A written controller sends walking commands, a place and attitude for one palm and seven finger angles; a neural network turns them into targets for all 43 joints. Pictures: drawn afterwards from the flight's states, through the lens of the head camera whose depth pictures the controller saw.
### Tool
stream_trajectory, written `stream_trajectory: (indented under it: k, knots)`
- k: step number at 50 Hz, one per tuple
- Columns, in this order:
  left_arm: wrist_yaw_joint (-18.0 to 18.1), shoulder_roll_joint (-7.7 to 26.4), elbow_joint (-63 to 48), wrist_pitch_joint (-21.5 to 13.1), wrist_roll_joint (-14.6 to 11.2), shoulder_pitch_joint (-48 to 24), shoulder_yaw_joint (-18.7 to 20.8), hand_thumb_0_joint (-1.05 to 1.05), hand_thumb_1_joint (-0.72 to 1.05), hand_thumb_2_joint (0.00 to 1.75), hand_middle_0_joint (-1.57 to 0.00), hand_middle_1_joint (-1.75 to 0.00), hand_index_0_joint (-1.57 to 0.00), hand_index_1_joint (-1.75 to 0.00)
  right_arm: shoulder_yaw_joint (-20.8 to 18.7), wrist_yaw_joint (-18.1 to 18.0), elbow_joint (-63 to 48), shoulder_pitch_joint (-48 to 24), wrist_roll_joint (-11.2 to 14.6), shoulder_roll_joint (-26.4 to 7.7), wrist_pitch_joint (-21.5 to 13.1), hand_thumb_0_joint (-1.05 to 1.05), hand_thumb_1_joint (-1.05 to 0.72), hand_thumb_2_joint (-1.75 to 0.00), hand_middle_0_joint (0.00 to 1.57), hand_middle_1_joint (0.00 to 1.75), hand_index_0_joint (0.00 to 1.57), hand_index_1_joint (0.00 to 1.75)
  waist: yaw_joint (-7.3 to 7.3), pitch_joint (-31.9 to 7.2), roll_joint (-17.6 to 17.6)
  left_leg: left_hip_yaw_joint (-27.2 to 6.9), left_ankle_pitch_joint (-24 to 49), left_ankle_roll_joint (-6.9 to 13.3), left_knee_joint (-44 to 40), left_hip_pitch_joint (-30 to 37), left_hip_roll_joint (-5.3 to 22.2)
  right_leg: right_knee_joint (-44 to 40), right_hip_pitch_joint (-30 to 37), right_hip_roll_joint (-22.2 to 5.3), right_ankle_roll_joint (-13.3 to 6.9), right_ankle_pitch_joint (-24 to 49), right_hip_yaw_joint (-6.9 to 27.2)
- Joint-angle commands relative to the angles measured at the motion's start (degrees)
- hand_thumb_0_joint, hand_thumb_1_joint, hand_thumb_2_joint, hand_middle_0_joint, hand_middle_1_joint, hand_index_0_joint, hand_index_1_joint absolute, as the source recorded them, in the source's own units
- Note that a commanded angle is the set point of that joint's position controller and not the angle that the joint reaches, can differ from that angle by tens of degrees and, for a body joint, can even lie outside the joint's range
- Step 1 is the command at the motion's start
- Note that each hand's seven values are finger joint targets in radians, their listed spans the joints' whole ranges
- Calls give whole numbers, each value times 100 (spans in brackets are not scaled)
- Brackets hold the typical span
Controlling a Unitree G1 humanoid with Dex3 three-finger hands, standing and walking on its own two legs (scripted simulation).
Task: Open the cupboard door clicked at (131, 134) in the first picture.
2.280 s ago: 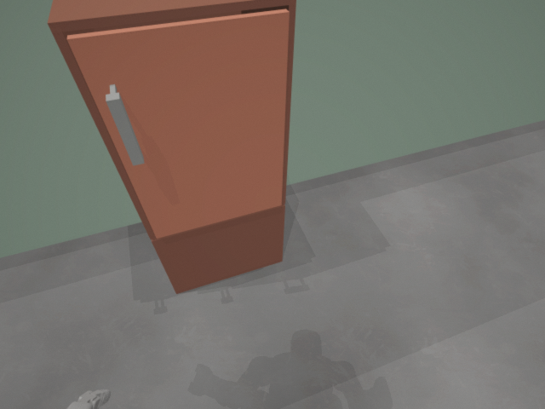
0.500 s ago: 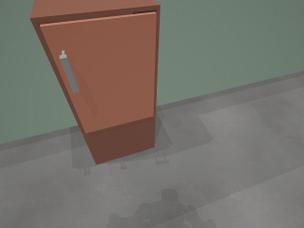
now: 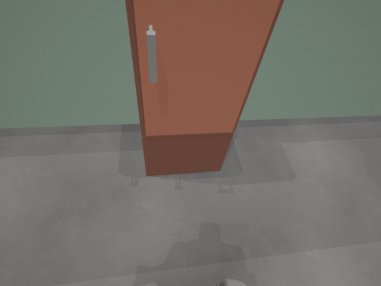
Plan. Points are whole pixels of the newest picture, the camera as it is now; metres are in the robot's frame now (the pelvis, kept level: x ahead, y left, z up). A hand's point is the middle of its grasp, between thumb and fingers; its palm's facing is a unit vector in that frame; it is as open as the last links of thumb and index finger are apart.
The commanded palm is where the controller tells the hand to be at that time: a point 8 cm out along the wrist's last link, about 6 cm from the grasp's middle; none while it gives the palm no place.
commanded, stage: turn to face it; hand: left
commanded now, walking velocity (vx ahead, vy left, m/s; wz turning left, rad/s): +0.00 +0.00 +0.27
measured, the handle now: (152, 54) +0.72 +0.16 +0.07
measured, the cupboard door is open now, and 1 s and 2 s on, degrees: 0 0 0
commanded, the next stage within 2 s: take the last steps up to it in 0.22 s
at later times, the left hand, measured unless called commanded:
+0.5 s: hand out of the picture +0.03 +0.16 -0.15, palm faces +0.14 -0.96 -0.24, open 7.3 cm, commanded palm none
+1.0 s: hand out of the picture +0.00 +0.10 -0.17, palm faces +0.20 -0.98 -0.09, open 7.3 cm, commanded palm none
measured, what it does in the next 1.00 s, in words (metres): walks ahead: right foot, then left foot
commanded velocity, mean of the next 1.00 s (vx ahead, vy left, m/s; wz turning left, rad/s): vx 0.16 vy -0.08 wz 0.05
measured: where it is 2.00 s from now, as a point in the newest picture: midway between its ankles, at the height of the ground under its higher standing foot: outside the picture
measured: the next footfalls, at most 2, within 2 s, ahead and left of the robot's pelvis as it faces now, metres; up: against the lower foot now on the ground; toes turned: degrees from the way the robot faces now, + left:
right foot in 0.46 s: +0.03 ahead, -0.13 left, +0.00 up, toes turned +5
left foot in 0.92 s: +0.16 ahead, +0.09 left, +0.00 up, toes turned +15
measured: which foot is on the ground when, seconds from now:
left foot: down 0.00-0.46, up 0.48-0.90, down 0.92-1.00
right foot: up 0.00-0.44, down 0.46-0.94, up 0.96-1.00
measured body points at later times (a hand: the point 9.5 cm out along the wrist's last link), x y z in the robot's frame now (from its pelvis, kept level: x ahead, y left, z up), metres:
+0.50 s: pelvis +0.00 -0.03 +0.01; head -0.01 -0.05 +0.46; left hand +0.02 +0.21 -0.13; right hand +0.05 -0.27 -0.15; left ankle +0.02 +0.07 -0.72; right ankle -0.01 -0.13 -0.73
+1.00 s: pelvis +0.13 -0.01 +0.00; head +0.16 +0.01 +0.45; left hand -0.01 +0.15 -0.16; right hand +0.22 -0.23 -0.14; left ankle +0.13 +0.08 -0.73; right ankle +0.02 -0.12 -0.67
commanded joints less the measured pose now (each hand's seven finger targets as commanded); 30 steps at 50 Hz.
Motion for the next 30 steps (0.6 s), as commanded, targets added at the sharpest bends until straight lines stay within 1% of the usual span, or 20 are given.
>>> stream_trajectory:
  k: [1, 3, 4, 6, 8, 11, 16, 18, 19, 20, 21, 22, 23, 24, 25, 26, 27, 28, 29, 30]
  knots:
    - [-56, 454, -328, -221, 43, 66, 125, 0, 90, 90, -20, -30, -20, -30, -228, -163, -374, 102, 42, -1128, -163, 0, -90, -90, 20, 30, 20, 30, 4, -500, 743, -1937, 1115, 409, -2043, 618, 1426, 595, -653, -112, 78, 716, 316]
    - [-45, 350, -270, -220, 29, 150, 110, 0, 90, 90, -20, -30, -20, -30, -248, -170, -328, 223, 56, -1100, -171, 0, -90, -90, 20, 30, 20, 30, -34, -743, 774, -1757, 1357, 457, -1973, 946, 1357, 368, -618, -69, 124, 767, 269]
    - [-36, 328, -260, -211, 29, 145, 105, 0, 90, 90, -20, -30, -20, -30, -260, -170, -306, 270, 60, -1051, -164, 0, -90, -90, 20, 30, 20, 30, -58, -725, 861, -1760, 1324, 476, -1988, 1017, 1344, 225, -633, -62, 148, 775, 250]
    - [-38, 293, -270, -221, 33, 75, 104, 0, 90, 90, -20, -30, -20, -30, -268, -178, -244, 408, 61, -1013, -156, 0, -90, -90, 20, 30, 20, 30, -115, -749, 823, -1834, 1434, 502, -1990, 1245, 1330, -56, -673, -18, 175, 731, 235]
    - [-27, 274, -294, -214, 33, 17, 103, 0, 90, 90, -20, -30, -20, -30, -274, -178, -208, 481, 53, -989, -142, 0, -90, -90, 20, 30, 20, 30, -156, -712, 956, -1930, 1402, 491, -2030, 1276, 1315, -297, -613, 16, 189, 657, 237]
    - [-12, 258, -305, -216, 27, -42, 86, 0, 90, 90, -20, -30, -20, -30, -299, -172, -177, 488, 39, -997, -111, 0, -90, -90, 20, 30, 20, 30, -207, -676, 1027, -2118, 1357, 592, -2009, 1269, 1369, -797, -442, 59, 173, 410, 223]
    - [23, 123, -259, -251, 4, 113, 29, 0, 90, 90, -20, -30, -20, -30, -322, -157, -136, 380, 10, -1024, -74, 0, -90, -90, 20, 30, 20, 30, -152, -690, 1069, -2256, 1475, 608, -1920, 980, 1331, -1714, 219, 212, 49, 305, 188]
    - [17, -14, -92, -307, -6, 364, -28, 0, 90, 90, -20, -30, -20, -30, -294, -151, -38, 420, -6, -934, -102, 0, -90, -90, 20, 30, 20, 30, -115, -830, 996, -2269, 561, 503, -2042, 818, 1242, -2220, 731, 318, -23, 425, 162]
    - [6, -47, -1, -328, 8, 564, -52, 0, 90, 90, -20, -30, -20, -30, -296, -145, -17, 394, -7, -907, -108, 0, -90, -90, 20, 30, 20, 30, -59, -805, 945, -2263, -232, 446, -2142, 599, 1204, -2508, 1021, 376, -70, 512, 97]
    - [-10, -84, 113, -349, 32, 735, -67, 0, 90, 90, -20, -30, -20, -30, -294, -144, 20, 324, -2, -885, -102, 0, -90, -90, 20, 30, 20, 30, 16, -613, 936, -2168, -998, 345, -2217, 171, 1106, -2879, 1404, 410, -104, 725, 7]
    - [-21, -51, 215, -388, 48, 1006, -67, 0, 90, 90, -20, -30, -20, -30, -287, -134, 57, 279, 17, -807, -96, 0, -90, -90, 20, 30, 20, 30, 134, -562, 727, -2021, -1417, 210, -2100, -208, 946, -3556, 1947, 414, -140, 978, 1]
    - [-17, 102, 311, -427, 86, 1215, -41, 0, 90, 90, -20, -30, -20, -30, -260, -119, 97, 289, 31, -630, -94, 0, -90, -90, 20, 30, 20, 30, 208, -338, 310, -1644, -1694, -17, -1621, -846, 617, -4083, 2427, 137, -226, 685, 346]
    - [21, 423, 308, -466, 151, 1357, 28, 0, 90, 90, -20, -30, -20, -30, -188, -115, 26, 301, 71, -296, -103, 0, -90, -90, 20, 30, 20, 30, 249, -38, -882, -988, -1608, -270, -255, -1702, -6, -4849, 2411, -803, -636, -768, 1910]
    - [30, 667, 206, -453, 102, 1289, 64, 0, 90, 90, -20, -30, -20, -30, -171, -82, -160, 82, 30, -298, -106, 0, -90, -90, 20, 30, 20, 30, 292, 398, -1495, -357, -1324, -346, 746, -1959, -141, -5629, 1700, -1594, -1090, -1880, 2803]
    - [43, 559, 150, -497, 64, 1131, 42, 0, 90, 90, -20, -30, -20, -30, -241, -19, -173, -49, -33, -555, -109, 0, -90, -90, 20, 30, 20, 30, 198, 589, -915, -421, -1074, -312, 1421, -1850, 79, -5791, 1127, -1605, -1216, -1922, 2793]
    - [53, 402, 195, -563, 41, 1054, 60, 0, 90, 90, -20, -30, -20, -30, -259, 8, -69, 42, -41, -503, -87, 0, -90, -90, 20, 30, 20, 30, 89, 674, -1063, -423, -837, -289, 1855, -1913, 147, -5785, 1054, -1390, -1142, -1774, 2689]
    - [29, 208, 221, -616, 24, 1032, 9, 0, 90, 90, -20, -30, -20, -30, -286, 36, 27, 56, -41, -538, -73, 0, -90, -90, 20, 30, 20, 30, 11, 847, -547, -384, -465, -304, 2223, -1843, 270, -5678, 897, -1184, -1105, -1213, 2293]
    - [5, 90, 233, -673, 22, 1000, -32, 0, 90, 90, -20, -30, -20, -30, -292, 61, 91, 209, -42, -457, -78, 0, -90, -90, 20, 30, 20, 30, -101, 779, -252, -315, -178, -352, 2456, -1784, 343, -5502, 929, -979, -1087, -563, 1828]
    - [-13, 19, 249, -712, 13, 1071, -45, 0, 90, 90, -20, -30, -20, -30, -285, 72, 124, 304, -42, -366, -88, 0, -90, -90, 20, 30, 20, 30, -127, 664, -110, -237, 28, -402, 2606, -1797, 365, -5372, 1070, -814, -1053, 34, 1428]
    - [-10, -36, 290, -750, 12, 1181, -57, 0, 90, 90, -20, -30, -20, -30, -281, 70, 141, 316, -41, -313, -101, 0, -90, -90, 20, 30, 20, 30, -115, 541, -68, -195, 151, -435, 2693, -1820, 419, -5284, 1248, -758, -1081, 490, 1242]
